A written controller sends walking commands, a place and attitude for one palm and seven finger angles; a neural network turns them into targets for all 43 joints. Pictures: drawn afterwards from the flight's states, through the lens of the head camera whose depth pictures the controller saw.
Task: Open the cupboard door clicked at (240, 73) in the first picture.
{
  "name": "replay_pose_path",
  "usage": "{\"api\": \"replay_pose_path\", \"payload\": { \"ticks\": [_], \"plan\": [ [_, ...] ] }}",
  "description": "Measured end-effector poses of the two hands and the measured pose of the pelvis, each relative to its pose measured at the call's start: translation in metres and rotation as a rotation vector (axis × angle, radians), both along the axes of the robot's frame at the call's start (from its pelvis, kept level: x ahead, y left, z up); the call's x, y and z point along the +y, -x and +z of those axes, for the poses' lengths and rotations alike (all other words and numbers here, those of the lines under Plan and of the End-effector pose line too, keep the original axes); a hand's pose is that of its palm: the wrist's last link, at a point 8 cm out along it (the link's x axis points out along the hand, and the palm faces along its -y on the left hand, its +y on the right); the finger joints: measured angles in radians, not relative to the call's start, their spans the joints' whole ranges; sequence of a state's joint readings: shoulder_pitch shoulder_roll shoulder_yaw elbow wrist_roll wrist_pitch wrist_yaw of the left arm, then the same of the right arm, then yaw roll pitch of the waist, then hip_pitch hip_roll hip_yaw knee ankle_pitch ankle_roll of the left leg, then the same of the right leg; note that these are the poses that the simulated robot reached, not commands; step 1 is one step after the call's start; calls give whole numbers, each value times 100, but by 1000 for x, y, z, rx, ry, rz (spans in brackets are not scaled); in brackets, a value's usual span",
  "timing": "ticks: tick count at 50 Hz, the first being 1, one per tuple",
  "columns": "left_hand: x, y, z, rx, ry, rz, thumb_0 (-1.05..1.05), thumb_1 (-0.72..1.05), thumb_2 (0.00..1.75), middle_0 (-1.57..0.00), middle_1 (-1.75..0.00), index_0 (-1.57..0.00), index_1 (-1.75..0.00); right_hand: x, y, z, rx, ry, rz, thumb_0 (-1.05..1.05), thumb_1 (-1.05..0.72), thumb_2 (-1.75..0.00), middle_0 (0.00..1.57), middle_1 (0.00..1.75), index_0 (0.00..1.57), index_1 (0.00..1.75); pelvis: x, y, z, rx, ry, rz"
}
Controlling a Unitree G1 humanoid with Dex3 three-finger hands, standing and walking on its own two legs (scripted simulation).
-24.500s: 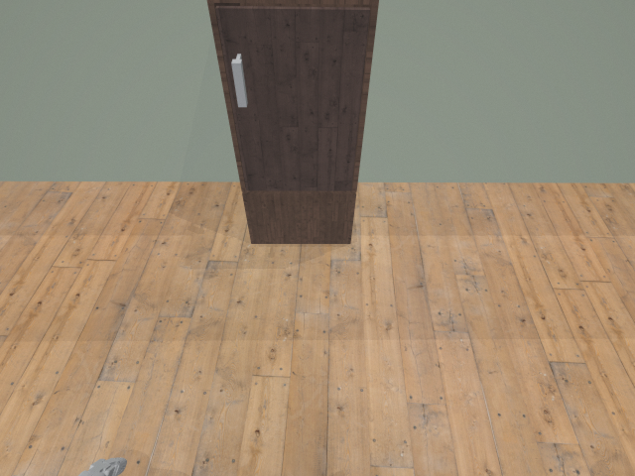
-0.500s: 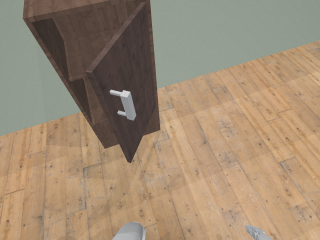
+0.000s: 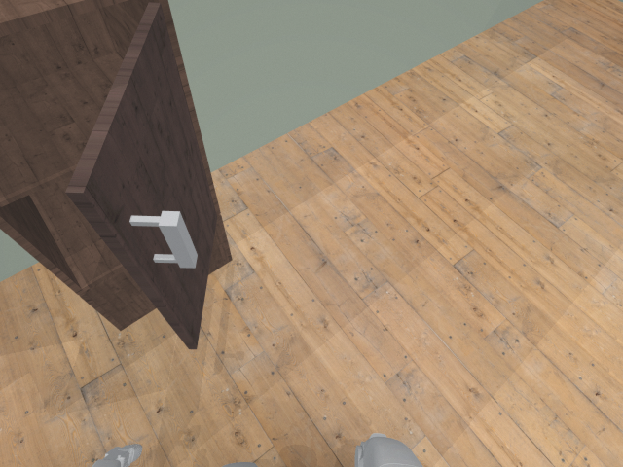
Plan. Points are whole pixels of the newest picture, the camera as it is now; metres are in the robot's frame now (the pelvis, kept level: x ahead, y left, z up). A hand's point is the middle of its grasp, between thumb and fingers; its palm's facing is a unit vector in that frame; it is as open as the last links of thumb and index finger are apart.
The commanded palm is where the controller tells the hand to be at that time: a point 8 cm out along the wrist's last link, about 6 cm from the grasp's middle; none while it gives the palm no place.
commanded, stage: walk to a spot facing it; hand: left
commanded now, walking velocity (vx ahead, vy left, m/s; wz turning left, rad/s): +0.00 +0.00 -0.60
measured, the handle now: (165, 241) +0.40 +0.25 -0.03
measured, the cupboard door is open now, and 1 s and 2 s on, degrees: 51 51 51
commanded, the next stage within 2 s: none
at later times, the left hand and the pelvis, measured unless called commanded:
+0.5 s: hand (226, 405) +0.20 +0.14 -0.18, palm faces -0.30 -0.94 -0.15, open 7.4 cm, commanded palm none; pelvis +0.06 +0.00 -0.02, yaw -17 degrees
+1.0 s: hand (353, 290) +0.41 -0.05 -0.18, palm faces -0.58 -0.79 -0.19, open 7.4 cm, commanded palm none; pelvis +0.20 -0.13 -0.02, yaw -34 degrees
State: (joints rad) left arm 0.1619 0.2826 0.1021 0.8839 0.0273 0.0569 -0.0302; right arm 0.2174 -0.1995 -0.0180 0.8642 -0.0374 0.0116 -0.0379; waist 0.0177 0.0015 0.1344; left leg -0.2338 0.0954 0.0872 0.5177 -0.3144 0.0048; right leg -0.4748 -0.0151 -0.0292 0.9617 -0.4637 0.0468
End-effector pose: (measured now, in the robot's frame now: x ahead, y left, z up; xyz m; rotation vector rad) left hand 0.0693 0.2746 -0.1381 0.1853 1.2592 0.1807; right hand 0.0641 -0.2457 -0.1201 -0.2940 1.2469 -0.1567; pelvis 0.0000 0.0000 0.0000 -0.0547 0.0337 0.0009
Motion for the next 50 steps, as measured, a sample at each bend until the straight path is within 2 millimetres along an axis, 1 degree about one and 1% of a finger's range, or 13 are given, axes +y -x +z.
{"api": "replay_pose_path", "payload": {
  "ticks": [7,11,18,23,26,30,34,37,41,44,46,48,50],
  "plan": [
    [-36,-97,9,-126,-27,-203,0,92,90,-19,-30,-19,-30,-32,82,-21,126,-9,-203,1,-90,-90,20,30,20,30,-15,-11,-13,-15,-27,-102],
    [-61,-126,11,-189,-42,-277,0,91,90,-20,-30,-19,-30,-45,104,-34,172,-15,-291,1,-90,-90,20,30,20,30,-21,-13,-20,-30,-33,-144],
    [-88,-130,7,-134,21,-332,0,91,90,-20,-30,-20,-30,-35,79,-20,66,-38,-349,1,-91,-90,20,30,19,30,-19,-26,-9,-32,-44,-216],
    [-84,-135,-9,-77,82,-346,0,91,90,-20,-30,-20,-30,-16,51,-14,-25,-31,-366,1,-91,-90,20,30,20,30,-6,-51,-13,-13,-34,-275],
    [-81,-146,-17,-25,96,-369,1,91,90,-20,-30,-20,-30,-1,50,-13,-38,-19,-396,1,-90,-90,20,30,20,30,-2,-67,-14,-4,-26,-321],
    [-89,-177,-9,-8,106,-418,1,91,90,-20,-30,-20,-30,21,63,-3,37,-50,-462,1,-90,-90,20,30,20,30,-7,-91,-3,2,-27,-374],
    [-111,-215,-5,-10,111,-471,1,91,90,-20,-30,-19,-30,42,81,0,133,-92,-545,1,-90,-90,20,30,20,30,-18,-114,2,6,-22,-432],
    [-140,-249,-6,-11,115,-534,1,91,90,-20,-30,-19,-30,54,94,0,207,-129,-621,1,-90,-90,20,30,20,30,-31,-131,0,3,-24,-473],
    [-196,-301,-11,-35,123,-634,1,91,90,-19,-30,-19,-30,63,108,-6,305,-186,-724,1,-90,-90,20,30,20,30,-57,-155,-9,-3,-36,-524],
    [-242,-340,-16,-95,127,-692,1,91,90,-19,-30,-19,-30,58,111,-18,369,-232,-780,1,-90,-90,20,30,20,30,-84,-175,-22,-12,-38,-552],
    [-264,-359,-20,-157,125,-697,1,91,90,-20,-30,-19,-30,44,104,-28,392,-258,-806,1,-90,-90,20,30,20,30,-104,-185,-32,-28,-52,-572],
    [-276,-366,-18,-166,113,-693,0,91,90,-20,-30,-20,-30,17,83,-34,362,-249,-819,1,-90,-90,20,30,20,30,-118,-194,-30,-43,-49,-585],
    [-281,-366,-13,-132,88,-695,0,91,90,-20,-30,-20,-30,-19,50,-36,277,-214,-815,1,-90,-90,20,30,20,30,-130,-203,-23,-45,-46,-600]
  ]
}}
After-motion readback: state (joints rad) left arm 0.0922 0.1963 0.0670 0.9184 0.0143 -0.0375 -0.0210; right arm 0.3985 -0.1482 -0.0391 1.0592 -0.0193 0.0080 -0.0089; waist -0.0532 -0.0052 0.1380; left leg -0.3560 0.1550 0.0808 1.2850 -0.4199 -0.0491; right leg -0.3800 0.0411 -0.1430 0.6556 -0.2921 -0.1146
